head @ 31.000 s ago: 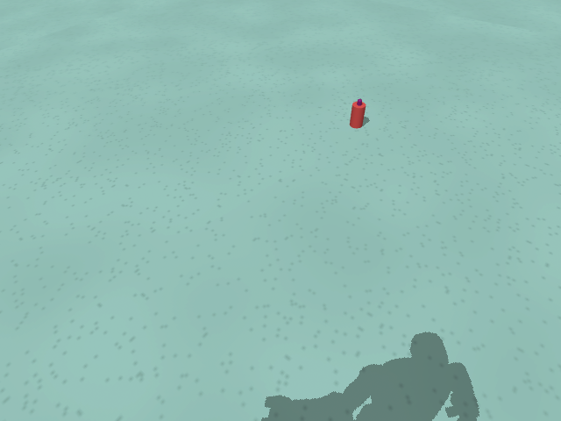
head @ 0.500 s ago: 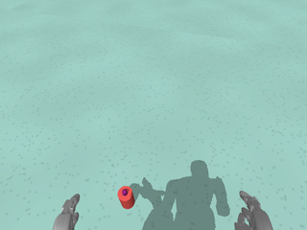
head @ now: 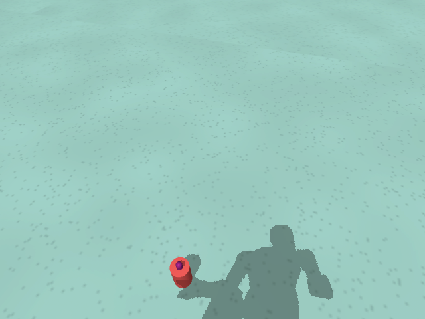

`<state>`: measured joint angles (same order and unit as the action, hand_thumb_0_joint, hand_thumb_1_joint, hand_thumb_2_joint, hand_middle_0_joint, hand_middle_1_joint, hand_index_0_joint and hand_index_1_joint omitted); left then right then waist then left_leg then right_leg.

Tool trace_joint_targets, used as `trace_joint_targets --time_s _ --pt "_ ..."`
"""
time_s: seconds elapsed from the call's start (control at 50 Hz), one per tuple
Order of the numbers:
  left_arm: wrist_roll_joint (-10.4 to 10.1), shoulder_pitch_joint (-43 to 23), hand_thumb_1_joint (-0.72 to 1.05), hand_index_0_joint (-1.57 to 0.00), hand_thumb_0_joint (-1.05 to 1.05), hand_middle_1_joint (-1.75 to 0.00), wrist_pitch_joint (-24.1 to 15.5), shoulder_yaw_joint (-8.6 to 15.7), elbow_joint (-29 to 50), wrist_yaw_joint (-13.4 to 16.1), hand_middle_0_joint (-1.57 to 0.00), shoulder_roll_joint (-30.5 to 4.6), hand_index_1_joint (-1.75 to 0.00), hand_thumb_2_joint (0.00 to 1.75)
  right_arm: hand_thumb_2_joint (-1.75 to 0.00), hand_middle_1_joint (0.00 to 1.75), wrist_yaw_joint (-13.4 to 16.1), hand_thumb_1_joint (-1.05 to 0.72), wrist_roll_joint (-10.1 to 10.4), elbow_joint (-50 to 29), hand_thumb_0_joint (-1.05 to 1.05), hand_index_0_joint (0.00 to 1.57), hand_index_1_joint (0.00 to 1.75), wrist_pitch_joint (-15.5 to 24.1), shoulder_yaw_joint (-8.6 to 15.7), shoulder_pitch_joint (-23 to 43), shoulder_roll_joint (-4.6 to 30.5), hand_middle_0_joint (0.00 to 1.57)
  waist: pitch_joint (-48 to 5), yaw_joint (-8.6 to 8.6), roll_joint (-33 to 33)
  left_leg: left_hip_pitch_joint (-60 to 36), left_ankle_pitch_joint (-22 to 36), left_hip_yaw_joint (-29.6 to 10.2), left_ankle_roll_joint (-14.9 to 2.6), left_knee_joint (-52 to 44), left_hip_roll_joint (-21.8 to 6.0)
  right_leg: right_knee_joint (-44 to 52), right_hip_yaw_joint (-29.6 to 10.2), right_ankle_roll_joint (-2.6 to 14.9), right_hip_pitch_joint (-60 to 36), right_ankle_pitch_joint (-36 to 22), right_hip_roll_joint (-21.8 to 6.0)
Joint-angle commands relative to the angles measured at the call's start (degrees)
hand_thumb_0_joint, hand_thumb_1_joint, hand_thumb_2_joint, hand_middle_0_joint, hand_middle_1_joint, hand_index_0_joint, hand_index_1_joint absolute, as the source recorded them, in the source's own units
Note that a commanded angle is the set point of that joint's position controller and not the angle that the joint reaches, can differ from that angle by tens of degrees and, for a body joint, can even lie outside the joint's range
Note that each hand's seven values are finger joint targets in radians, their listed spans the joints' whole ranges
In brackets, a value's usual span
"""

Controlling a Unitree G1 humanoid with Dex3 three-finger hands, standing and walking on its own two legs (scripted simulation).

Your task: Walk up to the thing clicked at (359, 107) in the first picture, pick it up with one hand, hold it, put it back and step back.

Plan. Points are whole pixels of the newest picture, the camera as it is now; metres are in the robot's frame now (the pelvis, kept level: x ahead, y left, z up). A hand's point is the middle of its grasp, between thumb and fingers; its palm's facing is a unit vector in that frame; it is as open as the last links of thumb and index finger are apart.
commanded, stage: stand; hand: left
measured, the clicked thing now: (181, 271) +0.45 +0.17 -0.66
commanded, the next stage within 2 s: step back in 1.80 s
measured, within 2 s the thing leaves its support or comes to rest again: neither
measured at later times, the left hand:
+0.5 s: hand out of the picture +0.04 +0.24 -0.13, palm faces +0.02 -0.93 -0.36, open 7.4 cm
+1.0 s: hand out of the picture +0.06 +0.23 -0.12, palm faces +0.01 -0.94 -0.35, open 7.4 cm
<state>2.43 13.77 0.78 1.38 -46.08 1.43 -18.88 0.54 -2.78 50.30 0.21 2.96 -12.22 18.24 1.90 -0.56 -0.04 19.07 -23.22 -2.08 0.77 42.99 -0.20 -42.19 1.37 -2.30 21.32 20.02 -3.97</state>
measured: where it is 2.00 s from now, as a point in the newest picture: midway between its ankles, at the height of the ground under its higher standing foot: outside the picture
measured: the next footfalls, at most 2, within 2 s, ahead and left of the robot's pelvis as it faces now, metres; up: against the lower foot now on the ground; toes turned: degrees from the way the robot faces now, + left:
none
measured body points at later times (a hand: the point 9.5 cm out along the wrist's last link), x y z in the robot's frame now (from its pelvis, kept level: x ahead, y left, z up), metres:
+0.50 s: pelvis -0.01 -0.01 +0.03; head -0.01 -0.02 +0.48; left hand +0.04 +0.29 -0.10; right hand +0.06 -0.29 -0.12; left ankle +0.00 +0.13 -0.71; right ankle +0.02 -0.15 -0.71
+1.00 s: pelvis +0.00 -0.02 +0.03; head +0.00 -0.03 +0.48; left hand +0.06 +0.28 -0.10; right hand +0.05 -0.31 -0.11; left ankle +0.00 +0.13 -0.71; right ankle +0.02 -0.15 -0.71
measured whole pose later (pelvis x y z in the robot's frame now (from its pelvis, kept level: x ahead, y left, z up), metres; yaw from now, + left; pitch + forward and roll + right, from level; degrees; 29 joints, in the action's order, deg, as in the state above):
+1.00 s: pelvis +0.00 -0.02 +0.03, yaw +0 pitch -4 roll +0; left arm 0.9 6.4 -0.2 0.8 -66.9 0.4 -18.3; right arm 0.1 -1.0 64.7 -0.6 0.9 -8.7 19.2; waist 3.8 -0.5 1.5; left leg 5.2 -11.4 -2.5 2.5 20.5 -1.9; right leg -21.3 2.6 -1.0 8.0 9.3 -2.3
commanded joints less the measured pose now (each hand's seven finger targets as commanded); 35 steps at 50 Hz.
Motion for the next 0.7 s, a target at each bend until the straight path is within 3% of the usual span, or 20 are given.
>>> trace_joint_targets --time_s 0.0,0.22,0.42,0.5,0.56,0.6,0.68 --pt "-0.4 -3.8 0.90 -0.20 0.00 -0.30 -2.8 2.5 0.1 0.7 -0.20 -9.3 -0.30 0.90 -0.90 0.30 0.8 -0.90 0.3 -2.0 0.00 0.20 0.30 1.5 1.8 2.5 9.2 0.20 -3.8 -0.24 1.6 -1.0 12.7 -5.0 -3.19 -14.0 -3.2 10.4 -3.1 4.38 -8.2 -11.7 -2.2" --pt "-0.8 -4.7 0.90 -0.20 0.00 -0.30 -2.3 1.5 -11.8 0.6 -0.20 -11.2 -0.30 0.90 -0.90 0.30 0.8 -0.90 1.2 6.1 0.00 0.20 0.30 0.8 0.8 2.7 10.4 0.20 -0.2 -0.29 0.5 -7.1 13.0 -4.9 -2.11 -22.0 -4.3 20.0 -3.2 3.33 -12.7 -8.5 -3.0" --pt "-0.9 -6.7 0.90 -0.20 0.00 -0.30 -2.3 1.3 -15.9 0.4 -0.20 -11.3 -0.30 0.90 -0.90 0.30 0.7 -0.90 1.4 9.2 0.00 0.20 0.30 0.6 0.3 4.1 10.3 0.20 0.7 -0.44 -0.2 -8.7 14.2 -4.6 -1.61 -25.2 -4.8 23.2 -3.1 2.77 -14.1 -8.7 -3.3" --pt "-1.0 -7.7 0.90 -0.20 0.00 -0.30 -2.2 1.3 -16.5 0.2 -0.20 -11.4 -0.30 0.90 -0.90 0.30 0.7 -0.90 1.4 9.9 0.00 0.20 0.30 0.4 0.2 4.2 10.6 0.20 1.6 -0.23 0.4 -7.9 11.1 -4.3 -1.61 -26.2 -4.6 24.4 -3.3 2.46 -13.9 -6.5 -3.3" --pt "-1.0 -8.2 0.90 -0.20 0.00 -0.30 -2.3 1.4 -16.9 0.2 -0.20 -11.7 -0.30 0.90 -0.90 0.30 0.6 -0.90 1.4 10.3 0.00 0.20 0.30 0.5 0.1 4.0 10.6 0.20 0.7 -0.22 -0.2 -8.5 13.3 -4.1 -1.58 -26.1 -4.8 24.7 -3.7 2.54 -14.8 -7.8 -3.5" --pt "-1.0 -8.5 0.90 -0.20 0.00 -0.30 -2.3 1.3 -17.2 0.1 -0.20 -11.6 -0.30 0.90 -0.90 0.30 0.5 -0.90 1.5 10.5 0.00 0.20 0.30 0.5 0.2 4.4 10.7 0.20 1.8 -0.21 -0.4 -8.7 12.0 -4.1 -1.47 -26.2 -4.9 25.4 -4.0 2.57 -13.7 -5.4 -3.5" --pt "-1.3 -9.2 0.90 -0.20 0.00 -0.30 -2.4 1.5 -17.3 0.0 -0.20 -11.9 -0.30 0.90 -0.90 0.30 0.4 -0.90 1.5 10.8 0.00 0.20 0.30 0.4 0.0 4.5 10.9 0.20 0.7 -0.15 0.2 -8.9 13.5 -3.8 -1.58 -26.1 -5.2 25.7 -4.3 2.66 -15.0 -8.2 -3.7"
